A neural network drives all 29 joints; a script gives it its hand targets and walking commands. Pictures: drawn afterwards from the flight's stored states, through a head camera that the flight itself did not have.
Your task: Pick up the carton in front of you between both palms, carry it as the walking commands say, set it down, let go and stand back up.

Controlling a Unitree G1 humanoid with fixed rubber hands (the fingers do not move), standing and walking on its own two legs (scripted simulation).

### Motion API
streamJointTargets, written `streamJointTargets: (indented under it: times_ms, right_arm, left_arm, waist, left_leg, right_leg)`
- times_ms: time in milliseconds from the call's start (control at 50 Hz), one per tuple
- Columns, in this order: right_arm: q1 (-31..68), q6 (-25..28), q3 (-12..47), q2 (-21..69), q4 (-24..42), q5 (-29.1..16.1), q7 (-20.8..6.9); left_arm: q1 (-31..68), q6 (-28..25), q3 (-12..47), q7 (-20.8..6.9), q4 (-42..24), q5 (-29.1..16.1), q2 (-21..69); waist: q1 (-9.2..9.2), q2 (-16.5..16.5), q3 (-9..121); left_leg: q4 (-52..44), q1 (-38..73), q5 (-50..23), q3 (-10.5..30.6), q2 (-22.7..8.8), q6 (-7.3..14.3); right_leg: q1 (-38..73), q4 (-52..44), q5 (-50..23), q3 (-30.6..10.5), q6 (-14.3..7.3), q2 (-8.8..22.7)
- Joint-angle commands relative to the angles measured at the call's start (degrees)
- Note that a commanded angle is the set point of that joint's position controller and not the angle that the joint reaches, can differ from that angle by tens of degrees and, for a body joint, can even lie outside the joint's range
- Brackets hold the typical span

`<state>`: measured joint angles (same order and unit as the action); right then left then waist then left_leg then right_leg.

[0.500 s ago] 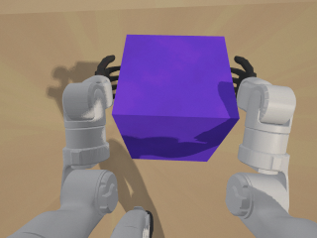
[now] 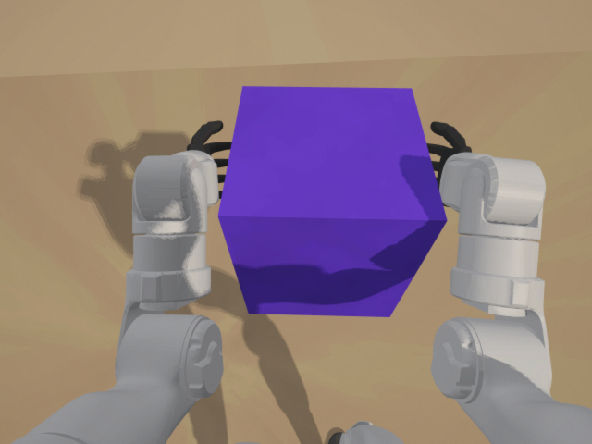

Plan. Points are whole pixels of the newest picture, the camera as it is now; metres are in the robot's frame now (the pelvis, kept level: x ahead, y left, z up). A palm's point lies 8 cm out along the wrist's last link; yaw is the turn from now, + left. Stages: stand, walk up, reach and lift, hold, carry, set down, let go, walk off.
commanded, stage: carry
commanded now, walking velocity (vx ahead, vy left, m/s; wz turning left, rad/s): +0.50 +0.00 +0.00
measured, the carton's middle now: (322, 211) +0.38 +0.00 +0.09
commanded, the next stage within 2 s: none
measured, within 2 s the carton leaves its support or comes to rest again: neither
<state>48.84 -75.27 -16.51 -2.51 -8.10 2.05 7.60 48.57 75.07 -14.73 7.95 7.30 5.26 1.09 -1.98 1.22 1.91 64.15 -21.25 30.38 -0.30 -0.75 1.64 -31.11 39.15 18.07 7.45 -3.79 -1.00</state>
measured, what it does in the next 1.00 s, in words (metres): climbs: left foot, then right foot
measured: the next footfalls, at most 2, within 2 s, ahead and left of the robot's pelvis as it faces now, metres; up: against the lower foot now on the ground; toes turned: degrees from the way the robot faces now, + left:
left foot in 0.34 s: +0.38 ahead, +0.12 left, +0.03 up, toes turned +6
right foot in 0.74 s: +0.64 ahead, -0.09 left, +0.05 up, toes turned -6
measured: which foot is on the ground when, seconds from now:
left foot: up 0.00-0.32, down 0.34-0.74, up 0.76-1.00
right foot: down 0.00-0.36, up 0.38-0.72, down 0.74-1.00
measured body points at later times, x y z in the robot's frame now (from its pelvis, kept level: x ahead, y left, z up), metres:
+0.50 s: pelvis +0.30 +0.04 +0.04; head +0.34 +0.04 +0.49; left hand +0.70 +0.16 +0.18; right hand +0.67 -0.14 +0.18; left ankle +0.34 +0.11 -0.68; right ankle +0.24 -0.08 -0.58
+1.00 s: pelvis +0.60 -0.01 +0.08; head +0.65 -0.01 +0.52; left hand +0.98 +0.17 +0.23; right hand +1.01 -0.13 +0.23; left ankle +0.64 +0.12 -0.57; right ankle +0.60 -0.08 -0.66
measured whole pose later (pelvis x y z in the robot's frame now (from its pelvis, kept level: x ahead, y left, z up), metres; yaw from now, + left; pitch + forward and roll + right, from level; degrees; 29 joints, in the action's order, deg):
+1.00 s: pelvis +0.60 -0.01 +0.08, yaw +0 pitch +5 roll +0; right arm 49.8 -77.1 -17.4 -0.6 -4.3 4.6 7.6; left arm 47.3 75.5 -14.2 9.1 3.8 1.6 -0.2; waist -5.2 0.3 0.2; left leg 68.1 -42.8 22.9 -1.7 -1.8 2.1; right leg -19.3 29.4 21.0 6.6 -3.3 -0.7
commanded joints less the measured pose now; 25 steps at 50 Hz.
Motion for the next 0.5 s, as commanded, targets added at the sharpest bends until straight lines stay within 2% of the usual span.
streamJointTargets:
  times_ms: [0,40,60,120,160,200,240,260,280,300,320,340,360,380,400,420,460,480]
  right_arm:
    - [42.96,0.14,33.48,63.0,3.6,-22.03,-13.59]
    - [42.52,0.38,32.22,62.7,5.12,-20.5,-12.26]
    - [41.79,0.44,31.92,62.01,5.9,-19.83,-11.61]
    - [39.44,0.52,31.81,59.71,7.02,-17.6,-10.08]
    - [38.22,0.18,32.0,58.13,6.92,-16.35,-9.61]
    - [36.85,-0.25,32.46,57.36,5.49,-15.78,-9.68]
    - [36.05,-0.58,32.82,57.27,3.42,-15.9,-10.17]
    - [35.8,-0.68,32.89,57.47,2.16,-16.2,-10.52]
    - [35.85,-0.62,32.84,57.87,0.88,-16.65,-10.93]
    - [35.1,-0.43,32.58,58.26,-0.93,-17.23,-11.34]
    - [34.38,-0.12,32.31,58.64,-1.9,-17.94,-11.85]
    - [34.89,0.44,31.68,58.03,-2.69,-17.98,-12.18]
    - [35.84,0.81,32.05,60.88,-2.64,-19.15,-12.73]
    - [39.22,0.96,33.14,62.38,1.36,-20.94,-13.29]
    - [42.88,1.18,34.76,64.75,4.22,-23.43,-13.82]
    - [46.35,1.49,36.15,66.44,7.24,-25.7,-14.15]
    - [49.42,1.72,37.72,68.19,11.21,-28.67,-14.43]
    - [49.18,1.75,38.07,68.16,12.23,-29.38,-14.49]
  left_arm:
    - [45.54,-0.67,34.59,-13.8,-6.62,-28.21,61.43]
    - [50.43,-1.06,36.37,-14.02,-11.53,-31.65,63.8]
    - [50.95,-1.13,36.65,-14.04,-12.96,-32.59,64.02]
    - [49.82,-0.78,36.85,-13.98,-14.57,-33.07,62.67]
    - [48.59,-0.42,36.78,-13.93,-14.06,-32.65,61.28]
    - [46.36,-0.02,36.47,-14.12,-11.66,-31.71,60.16]
    - [44.4,0.26,35.82,-14.37,-8.56,-30.43,59.24]
    - [43.63,0.33,35.38,-14.47,-6.91,-29.66,58.98]
    - [42.74,0.36,34.91,-14.55,-5.21,-28.93,58.83]
    - [41.97,0.38,34.54,-14.58,-3.54,-28.27,59.02]
    - [41.73,0.22,34.19,-14.6,-2.39,-27.54,58.97]
    - [41.4,0.3,33.34,-14.64,-1.82,-27.14,60.45]
    - [43.77,0.15,32.96,-14.7,-2.5,-26.44,59.44]
    - [45.19,-0.32,33.24,-14.43,-2.53,-26.32,61.23]
    - [44.8,-0.63,32.47,-13.92,-3.36,-25.74,60.89]
    - [43.99,-0.79,32.05,-13.24,-4.03,-24.94,60.93]
    - [41.79,-1.02,31.31,-11.72,-5.81,-23.31,60.19]
    - [40.87,-1.09,31.49,-11.08,-6.6,-22.68,59.6]
  waist:
    - [-2.93,-3.94,28.82]
    - [-1.61,-4.99,28.81]
    - [-1.73,-6.04,28.89]
    - [-2.11,-6.7,27.96]
    - [-2.43,-6.94,26.45]
    - [-2.56,-8.34,24.71]
    - [-2.36,-10.02,23.15]
    - [-1.45,-10.77,23.2]
    - [0.68,-10.88,24.38]
    - [3.69,-9.38,27.65]
    - [6.78,-4.79,32.22]
    - [6.96,12.48,37.86]
    - [8.0,16.49,34.65]
    - [6.84,10.29,30.67]
    - [7.1,3.19,29.01]
    - [6.3,0.95,27.79]
    - [4.71,3.01,28.48]
    - [4.84,4.07,28.74]
  left_leg:
    - [17.55,-28.09,-4.01,2.6,0.05,1.37]
    - [12.26,-26.03,-6.92,2.52,-1.67,1.5]
    - [10.77,-25.82,-7.21,1.62,-1.54,1.27]
    - [4.22,-28.46,-7.31,-0.55,-2.01,0.4]
    - [-4.19,-27.26,-9.11,-1.72,-2.54,-0.07]
    - [-13.63,-21.75,-13.36,-4.1,-1.35,0.12]
    - [-21.35,-15.37,-14.42,-8.15,1.14,0.85]
    - [-24.51,-10.58,-13.91,-10.35,3.04,1.45]
    - [-28.23,-3.23,-15.43,-12.69,5.22,2.21]
    - [-32.42,9.19,-17.97,-14.19,6.5,3.23]
    - [-32.97,24.7,-15.61,-6.04,0.71,4.63]
    - [-37.29,39.7,-9.71,27.57,-17.57,13.81]
    - [-43.75,40.3,-19.25,40.0,-18.66,16.98]
    - [-40.0,38.3,-25.77,33.78,-18.4,16.84]
    - [-37.39,34.77,-32.83,28.14,-17.46,15.51]
    - [-37.36,31.53,-34.03,23.47,-15.97,13.39]
    - [-39.15,28.66,-28.41,17.77,-13.91,10.55]
    - [-39.48,28.39,-28.43,16.63,-13.78,10.67]
  right_leg:
    - [44.42,-12.23,-23.15,-31.93,-11.29,18.19]
    - [40.91,-14.32,-18.08,-26.3,-8.5,16.27]
    - [40.3,-14.98,-16.89,-25.34,-8.37,16.08]
    - [40.63,-16.53,-16.6,-22.09,-9.94,16.15]
    - [39.58,-17.34,-17.55,-18.74,-9.99,15.45]
    - [36.65,-17.43,-21.93,-14.23,-8.4,13.67]
    - [34.45,-16.55,-27.31,-10.17,-6.45,12.3]
    - [33.33,-14.22,-33.43,-8.43,-5.23,11.95]
    - [31.62,-8.89,-41.58,-5.71,-3.7,11.38]
    - [27.86,-0.56,-46.17,-2.15,-1.54,9.76]
    - [18.02,10.16,-32.36,-1.97,0.87,8.82]
    - [-1.26,27.05,-7.71,-3.59,4.19,1.69]
    - [-11.55,37.66,11.94,-7.27,3.5,-3.5]
    - [-16.34,43.75,11.24,-9.79,1.97,-0.9]
    - [-17.69,44.57,9.41,-9.63,1.45,0.91]
    - [-17.6,42.03,7.81,-9.98,1.11,2.41]
    - [-15.15,36.17,4.7,-9.41,1.17,3.55]
    - [-15.05,34.91,4.43,-8.41,1.43,3.29]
